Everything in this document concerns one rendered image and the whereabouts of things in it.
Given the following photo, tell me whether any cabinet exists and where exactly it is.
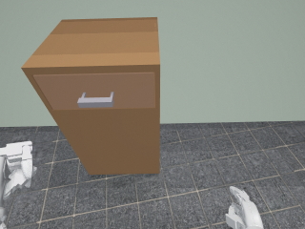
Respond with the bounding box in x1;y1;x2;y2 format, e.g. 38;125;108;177
21;17;160;175

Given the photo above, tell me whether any handle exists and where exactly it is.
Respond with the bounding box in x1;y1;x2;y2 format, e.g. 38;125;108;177
77;92;114;108

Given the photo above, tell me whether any robot right hand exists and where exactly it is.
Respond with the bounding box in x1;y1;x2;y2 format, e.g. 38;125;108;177
225;186;264;229

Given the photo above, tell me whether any drawer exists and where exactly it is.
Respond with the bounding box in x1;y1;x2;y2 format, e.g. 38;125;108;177
33;72;154;110

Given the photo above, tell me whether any robot left hand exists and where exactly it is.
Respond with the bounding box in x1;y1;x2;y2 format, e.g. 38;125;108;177
0;141;37;207

